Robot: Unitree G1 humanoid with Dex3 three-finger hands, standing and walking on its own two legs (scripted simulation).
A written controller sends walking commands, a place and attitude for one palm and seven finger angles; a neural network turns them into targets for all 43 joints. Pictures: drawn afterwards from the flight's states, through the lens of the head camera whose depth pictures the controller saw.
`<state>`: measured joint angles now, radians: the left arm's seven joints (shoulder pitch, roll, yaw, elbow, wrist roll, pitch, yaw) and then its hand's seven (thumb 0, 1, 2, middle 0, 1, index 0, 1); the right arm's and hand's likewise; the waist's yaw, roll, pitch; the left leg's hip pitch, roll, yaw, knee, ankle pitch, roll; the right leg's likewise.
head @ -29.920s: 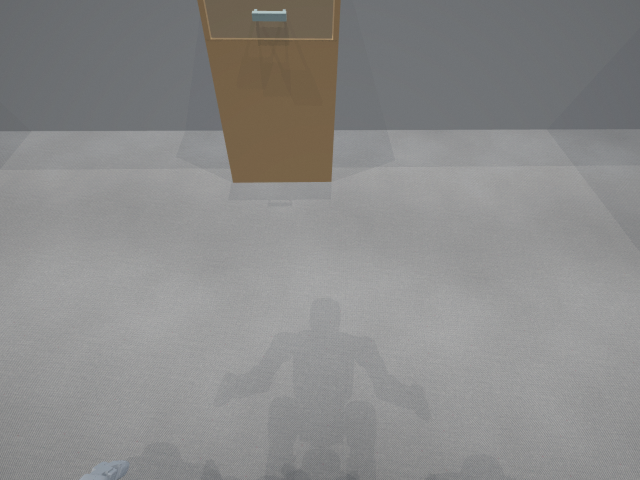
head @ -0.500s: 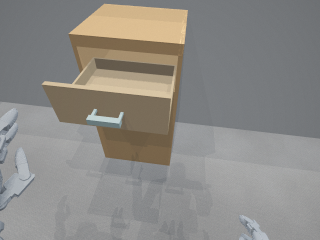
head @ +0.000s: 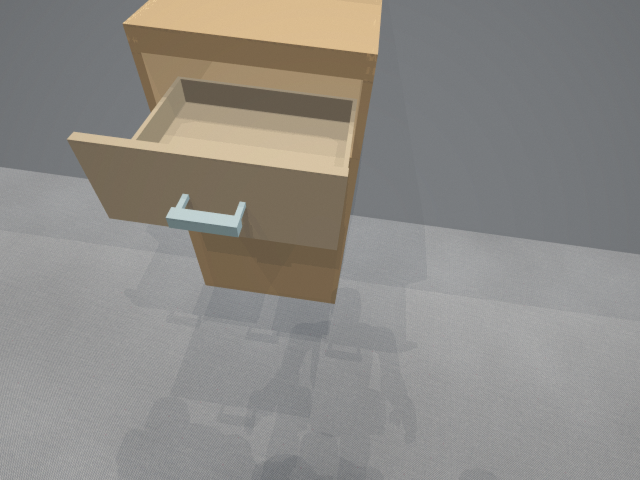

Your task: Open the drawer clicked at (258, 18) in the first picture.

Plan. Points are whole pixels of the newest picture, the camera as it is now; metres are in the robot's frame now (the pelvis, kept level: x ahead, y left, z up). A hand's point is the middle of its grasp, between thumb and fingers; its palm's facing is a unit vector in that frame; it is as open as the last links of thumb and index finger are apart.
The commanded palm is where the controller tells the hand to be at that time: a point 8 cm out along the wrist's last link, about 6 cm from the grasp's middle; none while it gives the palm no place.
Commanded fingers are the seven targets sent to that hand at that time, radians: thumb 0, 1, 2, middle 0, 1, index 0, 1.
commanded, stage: let the arm hang, fingers relaxed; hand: left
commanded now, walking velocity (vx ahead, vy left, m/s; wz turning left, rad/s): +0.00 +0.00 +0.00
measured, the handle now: (208, 212) +0.50 +0.21 +0.00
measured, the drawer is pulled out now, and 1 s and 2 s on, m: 0.28 0.28 0.28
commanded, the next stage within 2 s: look to check the result in 0.76 s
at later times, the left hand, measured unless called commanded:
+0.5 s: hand out of the picture +0.01 +0.17 -0.17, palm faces +0.03 -0.98 -0.17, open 7.4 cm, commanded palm none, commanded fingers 0.00 0.90 0.90 -0.20 -0.30 -0.20 -0.30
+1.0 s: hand out of the picture +0.02 +0.17 -0.17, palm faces +0.03 -0.98 -0.18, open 7.4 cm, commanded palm none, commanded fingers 0.00 0.90 0.90 -0.20 -0.30 -0.20 -0.30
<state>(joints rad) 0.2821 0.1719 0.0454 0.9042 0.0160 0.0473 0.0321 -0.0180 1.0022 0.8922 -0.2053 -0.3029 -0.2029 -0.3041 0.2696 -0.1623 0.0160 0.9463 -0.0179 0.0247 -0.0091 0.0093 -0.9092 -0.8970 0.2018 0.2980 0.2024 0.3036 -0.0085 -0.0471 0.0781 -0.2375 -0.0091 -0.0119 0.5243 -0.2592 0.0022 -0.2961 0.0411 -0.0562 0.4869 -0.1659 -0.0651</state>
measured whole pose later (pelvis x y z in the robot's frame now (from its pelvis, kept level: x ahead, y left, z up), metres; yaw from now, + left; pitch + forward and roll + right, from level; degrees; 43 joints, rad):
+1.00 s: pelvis +0.03 +0.01 +0.01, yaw -1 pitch -2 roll +0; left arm 0.30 0.12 0.02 1.13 0.01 0.00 0.04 0.00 0.91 0.89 -0.20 -0.30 -0.20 -0.30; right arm 0.34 -0.10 0.00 1.12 -0.01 0.00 -0.04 0.00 -0.91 -0.90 0.20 0.30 0.20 0.30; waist -0.01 0.00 0.06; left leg -0.13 -0.01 0.01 0.42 -0.26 0.01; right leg -0.20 0.05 -0.03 0.40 -0.17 -0.05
